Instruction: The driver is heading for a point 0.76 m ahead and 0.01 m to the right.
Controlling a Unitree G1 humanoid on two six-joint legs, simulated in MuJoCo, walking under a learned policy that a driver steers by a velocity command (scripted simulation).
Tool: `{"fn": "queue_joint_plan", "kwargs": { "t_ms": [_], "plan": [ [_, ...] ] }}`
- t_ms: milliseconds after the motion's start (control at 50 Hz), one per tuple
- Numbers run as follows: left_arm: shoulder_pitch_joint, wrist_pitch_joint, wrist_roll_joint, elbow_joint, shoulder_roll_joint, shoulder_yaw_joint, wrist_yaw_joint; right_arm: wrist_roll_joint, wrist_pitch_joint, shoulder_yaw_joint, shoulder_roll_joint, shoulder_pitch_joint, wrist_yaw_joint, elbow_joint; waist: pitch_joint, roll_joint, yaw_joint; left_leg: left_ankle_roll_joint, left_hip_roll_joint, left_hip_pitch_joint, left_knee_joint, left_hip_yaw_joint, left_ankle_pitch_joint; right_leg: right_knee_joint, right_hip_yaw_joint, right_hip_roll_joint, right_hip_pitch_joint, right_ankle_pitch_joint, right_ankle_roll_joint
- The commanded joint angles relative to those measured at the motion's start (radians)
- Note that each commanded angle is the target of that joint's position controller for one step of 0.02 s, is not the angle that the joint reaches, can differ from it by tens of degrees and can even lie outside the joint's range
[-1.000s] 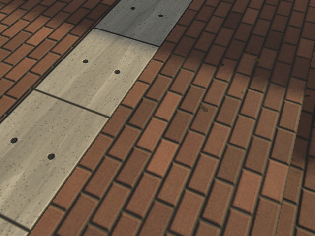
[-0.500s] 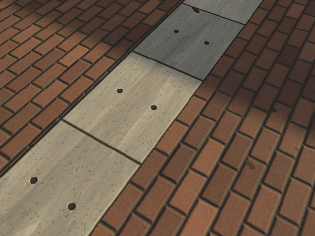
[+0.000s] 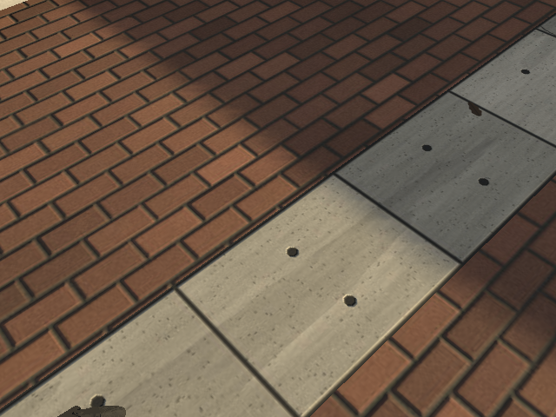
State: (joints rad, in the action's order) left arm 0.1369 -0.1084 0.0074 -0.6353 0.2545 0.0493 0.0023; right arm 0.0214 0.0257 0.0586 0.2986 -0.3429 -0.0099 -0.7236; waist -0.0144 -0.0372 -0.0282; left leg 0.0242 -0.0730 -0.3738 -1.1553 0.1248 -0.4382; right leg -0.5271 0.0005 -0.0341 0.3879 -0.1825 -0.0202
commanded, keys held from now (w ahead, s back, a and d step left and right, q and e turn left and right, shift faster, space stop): w+q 0.02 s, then w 0.26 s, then no key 0.72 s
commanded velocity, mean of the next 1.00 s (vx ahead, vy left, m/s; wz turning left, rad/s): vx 0.25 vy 0.00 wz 0.15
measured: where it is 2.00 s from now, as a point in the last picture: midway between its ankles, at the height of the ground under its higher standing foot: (259, 416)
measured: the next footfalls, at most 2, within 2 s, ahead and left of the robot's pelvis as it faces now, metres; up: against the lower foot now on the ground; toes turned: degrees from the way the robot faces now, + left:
left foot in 0.38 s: +0.34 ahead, +0.17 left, +0.00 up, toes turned +8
right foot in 0.74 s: +0.39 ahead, -0.07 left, +0.00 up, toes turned +7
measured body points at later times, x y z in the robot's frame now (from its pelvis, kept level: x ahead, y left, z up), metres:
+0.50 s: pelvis +0.23 +0.06 +0.00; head +0.27 +0.08 +0.45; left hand +0.25 +0.35 -0.13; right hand +0.46 -0.15 -0.08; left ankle +0.30 +0.17 -0.73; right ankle +0.14 -0.10 -0.64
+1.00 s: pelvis +0.32 +0.05 +0.01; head +0.33 +0.05 +0.46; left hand +0.40 +0.32 -0.12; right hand +0.44 -0.19 -0.13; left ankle +0.30 +0.17 -0.73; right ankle +0.35 -0.07 -0.73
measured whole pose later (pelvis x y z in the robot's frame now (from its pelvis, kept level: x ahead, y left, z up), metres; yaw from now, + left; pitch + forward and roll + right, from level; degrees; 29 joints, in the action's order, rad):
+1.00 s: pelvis +0.32 +0.05 +0.01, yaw +7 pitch -1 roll +1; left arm 0.17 -0.01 0.01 -0.87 0.22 0.02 -0.03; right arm -0.01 0.00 0.03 0.22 -0.19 -0.02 -0.92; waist 0.02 0.00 0.00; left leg 0.01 -0.01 -0.22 -0.50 -0.02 -0.27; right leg -0.53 -0.01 0.03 0.26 -0.26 0.02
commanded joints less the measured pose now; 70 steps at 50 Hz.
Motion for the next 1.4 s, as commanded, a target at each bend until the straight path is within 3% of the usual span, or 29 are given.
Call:
{"fn": "queue_joint_plan", "kwargs": {
  "t_ms": [20, 80, 140, 220, 300, 320, 360, 380, 400, 420, 440, 460, 480, 500, 560, 620, 700, 720, 740, 760, 780, 800, 820, 880, 1000, 1400],
  "plan": [
    [0.113, 0.006, 0.006, 0.015, 0.099, 0.034, -0.008, -0.008, 0.016, 0.034, 0.107, 0.103, 0.008, 0.130, 0.010, 0.121, 0.070, -0.017, 0.140, -0.393, -0.098, 0.014, 0.106, 0.273, -0.355, 0.309, -0.330, -0.044, -0.157],
    [0.120, -0.004, 0.001, -0.025, 0.099, 0.034, 0.003, 0.000, 0.008, 0.017, 0.038, 0.086, 0.016, 0.123, 0.024, 0.144, 0.041, -0.023, 0.150, -0.330, -0.008, -0.015, 0.132, 0.336, -0.229, 0.269, -0.237, 0.071, -0.175],
    [0.133, -0.007, -0.003, -0.061, 0.141, 0.047, 0.006, -0.012, 0.013, 0.004, 0.018, 0.146, 0.020, 0.131, 0.028, 0.115, 0.041, -0.033, 0.159, -0.341, 0.163, -0.023, 0.227, 0.363, -0.151, 0.277, -0.252, 0.187, -0.198],
    [0.160, 0.008, -0.023, -0.098, 0.178, 0.053, 0.003, -0.012, 0.034, -0.011, 0.002, 0.275, 0.041, 0.143, 0.039, 0.109, 0.082, -0.028, 0.152, -0.250, 0.430, -0.097, 0.404, 0.361, -0.046, 0.244, -0.257, 0.220, -0.168],
    [0.224, 0.029, -0.037, -0.144, 0.207, 0.059, 0.003, -0.003, 0.043, -0.006, 0.024, 0.364, 0.052, 0.176, 0.065, 0.125, 0.100, 0.004, 0.122, -0.203, 0.568, -0.122, 0.365, 0.314, -0.053, 0.287, -0.340, 0.286, -0.146],
    [0.223, 0.037, -0.038, -0.152, 0.212, 0.059, 0.001, -0.008, 0.047, 0.000, 0.037, 0.354, 0.054, 0.177, 0.055, 0.132, 0.085, 0.020, 0.105, -0.167, 0.605, -0.132, 0.345, 0.265, -0.045, 0.287, -0.366, 0.394, -0.130],
    [0.212, 0.046, -0.040, -0.159, 0.206, 0.054, -0.009, -0.030, 0.053, 0.031, 0.090, 0.178, 0.047, 0.122, -0.063, 0.122, -0.013, 0.067, 0.042, 0.119, 0.709, -0.177, 0.468, 0.039, 0.015, 0.222, -0.349, 0.670, -0.072],
    [0.218, 0.039, -0.021, -0.146, 0.171, 0.039, -0.013, -0.041, 0.051, 0.050, 0.150, 0.062, 0.035, 0.098, -0.162, 0.086, -0.059, 0.104, 0.135, 0.356, 0.670, -0.091, 0.732, -0.149, 0.054, 0.169, -0.218, 0.513, -0.019],
    [0.292, 0.024, 0.021, -0.119, 0.071, 0.001, -0.005, -0.066, 0.040, 0.057, 0.231, -0.027, 0.021, 0.094, -0.312, -0.169, -0.041, 0.256, 0.426, 0.732, 0.588, 0.255, 1.132, -0.527, 0.074, 0.042, 0.134, -0.183, 0.060],
    [0.360, 0.019, -0.002, -0.154, 0.099, -0.001, -0.001, -0.043, 0.030, 0.049, 0.196, -0.055, 0.026, 0.083, -0.476, -0.220, -0.051, 0.365, 0.522, 0.773, 0.660, 0.451, 1.097, -0.732, -0.074, 0.006, 0.208, -0.508, 0.081],
    [0.291, 0.024, -0.032, -0.154, 0.177, 0.023, 0.000, -0.033, 0.024, 0.037, 0.151, -0.006, 0.030, 0.086, -0.369, -0.118, -0.059, 0.326, 0.456, 0.662, 0.682, 0.326, 1.056, -0.781, -0.101, 0.059, 0.257, -0.467, 0.079],
    [0.209, 0.029, -0.036, -0.133, 0.163, 0.018, -0.005, -0.024, 0.025, 0.024, 0.108, 0.066, 0.029, 0.084, -0.245, -0.083, -0.036, 0.284, 0.397, 0.549, 0.697, 0.213, 1.028, -0.738, -0.068, 0.094, 0.297, -0.412, 0.076],
    [0.176, 0.040, -0.019, -0.134, 0.148, 0.017, -0.014, -0.022, 0.029, 0.012, 0.073, 0.124, 0.031, 0.081, -0.171, -0.025, -0.008, 0.257, 0.357, 0.420, 0.733, 0.156, 0.990, -0.672, -0.059, 0.123, 0.274, -0.355, 0.081],
    [0.179, 0.057, -0.009, -0.134, 0.141, 0.020, -0.020, -0.026, 0.031, 0.007, 0.054, 0.172, 0.032, 0.079, -0.140, -0.028, 0.032, 0.238, 0.331, 0.300, 0.771, 0.113, 0.950, -0.603, -0.064, 0.146, 0.194, -0.310, 0.083],
    [0.225, 0.093, -0.005, -0.153, 0.075, 0.005, -0.032, -0.051, 0.038, 0.009, 0.053, 0.254, 0.032, 0.061, -0.124, -0.071, 0.096, 0.233, 0.288, 0.082, 0.834, 0.004, 0.950, -0.404, -0.037, 0.129, -0.027, -0.224, 0.098],
    [0.176, 0.103, 0.002, -0.153, 0.073, 0.000, -0.036, -0.046, 0.032, 0.013, 0.069, 0.250, 0.021, 0.026, -0.141, -0.083, 0.077, 0.222, 0.279, 0.066, 0.848, -0.021, 0.825, -0.232, -0.029, 0.112, -0.111, -0.077, 0.089],
    [0.120, 0.119, 0.012, -0.150, 0.085, 0.006, -0.031, -0.033, 0.016, 0.000, 0.050, 0.251, 0.020, -0.019, -0.082, -0.062, 0.078, 0.161, 0.245, -0.003, 0.851, -0.005, 0.332, -0.029, -0.016, 0.091, -0.232, 0.048, 0.048],
    [0.102, 0.120, 0.022, -0.144, 0.091, 0.007, -0.031, -0.033, 0.015, -0.009, 0.025, 0.229, 0.021, -0.035, -0.054, -0.042, 0.075, 0.118, 0.211, -0.018, 0.839, -0.007, 0.204, 0.043, -0.030, 0.099, -0.260, 0.085, 0.032],
    [0.085, 0.118, 0.027, -0.127, 0.124, 0.011, -0.034, -0.042, 0.015, -0.017, 0.005, 0.194, 0.021, -0.050, -0.030, 0.009, 0.057, 0.069, 0.170, -0.037, 0.805, -0.017, 0.083, 0.096, -0.096, 0.160, -0.282, 0.173, 0.008],
    [0.050, 0.118, 0.019, -0.113, 0.191, 0.023, -0.040, -0.050, 0.016, -0.012, 0.012, 0.124, 0.022, -0.063, -0.004, 0.135, -0.008, 0.028, 0.098, -0.053, 0.763, -0.065, 0.022, 0.092, -0.132, 0.211, -0.257, 0.182, -0.030],
    [0.015, 0.117, 0.011, -0.126, 0.155, 0.021, -0.035, -0.047, 0.007, -0.016, -0.003, 0.112, 0.011, -0.073, -0.011, 0.222, -0.019, 0.002, 0.070, 0.062, 0.747, -0.119, 0.087, 0.133, -0.133, 0.191, -0.126, -0.074, -0.049],
    [-0.003, 0.113, 0.012, -0.122, 0.101, 0.009, -0.028, -0.046, -0.002, -0.010, 0.028, 0.150, 0.002, -0.078, 0.026, 0.188, 0.004, -0.006, 0.073, 0.106, 0.730, -0.121, 0.134, 0.157, -0.122, 0.156, -0.063, -0.166, -0.031],
    [-0.004, 0.106, 0.016, -0.130, 0.081, 0.002, -0.026, -0.042, -0.010, -0.006, 0.034, 0.167, -0.005, -0.080, 0.028, 0.165, 0.010, 0.000, 0.081, 0.124, 0.724, -0.117, 0.167, 0.155, -0.105, 0.141, -0.052, -0.149, -0.009],
    [0.021, 0.088, 0.007, -0.156, 0.087, 0.002, -0.026, -0.042, -0.017, -0.004, 0.030, 0.153, -0.010, -0.106, 0.005, 0.117, 0.019, 0.010, 0.098, 0.130, 0.729, -0.097, 0.245, 0.103, -0.076, 0.119, -0.124, 0.022, 0.013],
    [0.028, 0.090, 0.000, -0.201, 0.085, 0.003, -0.032, -0.029, -0.013, 0.000, 0.023, 0.162, -0.011, -0.164, -0.031, 0.057, 0.030, 0.003, 0.104, 0.170, 0.713, -0.101, 0.375, 0.062, -0.057, 0.105, -0.194, 0.188, 0.000],
    [0.027, 0.110, -0.002, -0.358, 0.071, 0.005, -0.044, -0.026, -0.027, -0.007, 0.026, 0.167, -0.028, -0.316, 0.026, 0.041, 0.026, -0.003, 0.108, 0.185, 0.751, -0.112, 0.330, 0.105, -0.025, 0.071, -0.203, 0.118, 0.009]
  ]
}}
Velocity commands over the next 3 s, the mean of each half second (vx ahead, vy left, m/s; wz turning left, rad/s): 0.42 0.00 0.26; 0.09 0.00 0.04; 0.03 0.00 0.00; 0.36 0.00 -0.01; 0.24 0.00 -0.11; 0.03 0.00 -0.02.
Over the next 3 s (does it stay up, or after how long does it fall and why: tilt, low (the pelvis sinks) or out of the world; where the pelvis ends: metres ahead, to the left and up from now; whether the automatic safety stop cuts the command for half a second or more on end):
stays up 0.74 0.10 0.01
